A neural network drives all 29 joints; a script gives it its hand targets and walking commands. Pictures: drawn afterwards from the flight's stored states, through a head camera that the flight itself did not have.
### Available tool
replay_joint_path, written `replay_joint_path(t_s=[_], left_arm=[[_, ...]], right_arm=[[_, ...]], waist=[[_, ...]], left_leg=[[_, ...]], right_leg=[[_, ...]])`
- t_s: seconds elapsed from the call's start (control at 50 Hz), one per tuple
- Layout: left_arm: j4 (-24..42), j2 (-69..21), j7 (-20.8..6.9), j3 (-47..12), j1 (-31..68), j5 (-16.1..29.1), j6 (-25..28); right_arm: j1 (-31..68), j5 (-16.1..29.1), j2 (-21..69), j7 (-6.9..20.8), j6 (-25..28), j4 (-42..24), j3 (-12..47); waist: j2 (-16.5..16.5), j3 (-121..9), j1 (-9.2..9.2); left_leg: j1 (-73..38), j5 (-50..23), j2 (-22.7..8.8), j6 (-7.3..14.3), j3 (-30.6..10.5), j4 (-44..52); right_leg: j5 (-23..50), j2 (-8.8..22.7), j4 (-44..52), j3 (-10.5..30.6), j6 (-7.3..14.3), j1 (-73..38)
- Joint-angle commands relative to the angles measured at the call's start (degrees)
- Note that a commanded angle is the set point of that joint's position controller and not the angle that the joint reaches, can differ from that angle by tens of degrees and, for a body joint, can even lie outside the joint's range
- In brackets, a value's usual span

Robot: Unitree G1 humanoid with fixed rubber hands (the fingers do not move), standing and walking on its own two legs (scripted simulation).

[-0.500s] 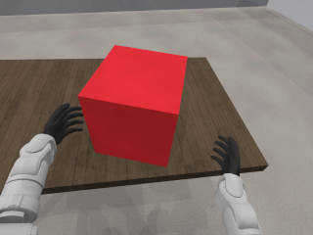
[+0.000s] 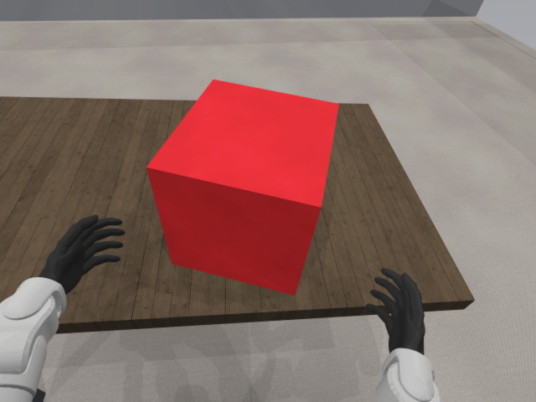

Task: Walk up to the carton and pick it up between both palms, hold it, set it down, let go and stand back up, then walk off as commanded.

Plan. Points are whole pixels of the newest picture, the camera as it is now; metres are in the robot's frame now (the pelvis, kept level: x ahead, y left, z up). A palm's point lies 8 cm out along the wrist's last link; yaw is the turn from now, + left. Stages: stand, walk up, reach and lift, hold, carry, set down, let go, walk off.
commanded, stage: set down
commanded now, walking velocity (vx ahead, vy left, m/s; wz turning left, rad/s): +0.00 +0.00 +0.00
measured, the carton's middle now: (253, 185) +0.48 +0.01 +0.04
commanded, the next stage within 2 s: none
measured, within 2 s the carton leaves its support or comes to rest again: neither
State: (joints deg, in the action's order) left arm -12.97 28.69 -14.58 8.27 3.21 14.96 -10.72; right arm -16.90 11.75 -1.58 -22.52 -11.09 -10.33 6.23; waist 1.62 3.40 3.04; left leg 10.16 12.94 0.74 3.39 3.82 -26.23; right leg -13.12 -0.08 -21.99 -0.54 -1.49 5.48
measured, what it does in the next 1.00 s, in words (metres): stands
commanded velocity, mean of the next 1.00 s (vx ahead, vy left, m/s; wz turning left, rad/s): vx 0.00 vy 0.00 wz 0.00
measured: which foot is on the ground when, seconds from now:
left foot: down 0.00-1.00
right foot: down 0.00-1.00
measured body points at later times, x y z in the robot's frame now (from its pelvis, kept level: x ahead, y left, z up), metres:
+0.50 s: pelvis +0.00 +0.00 +0.00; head -0.01 +0.02 +0.45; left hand +0.24 +0.28 +0.05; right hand +0.16 -0.18 +0.05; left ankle +0.02 +0.07 -0.74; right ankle -0.01 -0.13 -0.74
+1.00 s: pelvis +0.02 -0.01 +0.00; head +0.04 +0.01 +0.45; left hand +0.24 +0.28 +0.03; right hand +0.18 -0.19 +0.04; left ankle +0.02 +0.07 -0.74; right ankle -0.01 -0.13 -0.74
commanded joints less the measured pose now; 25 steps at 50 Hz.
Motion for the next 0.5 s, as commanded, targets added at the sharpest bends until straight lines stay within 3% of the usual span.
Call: replay_joint_path(t_s=[0.0, 0.12, 0.24, 0.48], left_arm=[[13.27, 17.61, -0.29, 5.71, 1.17, 1.82, 3.63], [16.91, 18.61, 0.23, 5.71, -5.07, 3.09, 4.71], [19.34, 19.08, 0.78, 4.91, -8.04, 4.42, 5.63], [21.09, 17.3, 1.56, 4.86, -13.92, 3.59, 6.12]], right_arm=[[-2.56, 1.96, -1.48, 0.12, 1.16, -18.1, 5.98], [-8.34, 1.33, -1.03, 0.39, 0.48, -23.39, 5.85], [-11.72, 1.2, -1.06, 1.09, -1.23, -26.4, 5.0], [-14.0, 0.85, -2.09, 2.57, -2.81, -26.22, 2.05]], waist=[[-3.1, -3.97, -9.68], [-3.54, -0.85, -10.66], [-5.19, 1.81, -10.2], [-8.52, 3.12, -9.41]], left_leg=[[-17.17, -8.53, -4.79, -2.23, -2.96, 3.46], [-14.93, -3.51, -4.87, -1.82, -3.1, 4.85], [-11.08, 1.67, -5.49, -1.56, -4.06, 6.25], [-6.23, 4.18, -6.44, -1.5, -5.3, 8.45]], right_leg=[[8.13, 2.8, 6.75, 1.78, 2.37, 5.35], [2.23, 3.49, 8.11, 2.06, 3.06, 5.97], [-3.41, 3.9, 8.58, 2.49, 4.03, 5.59], [-3.06, 3.5, 7.24, 2.71, 4.45, 1.74]])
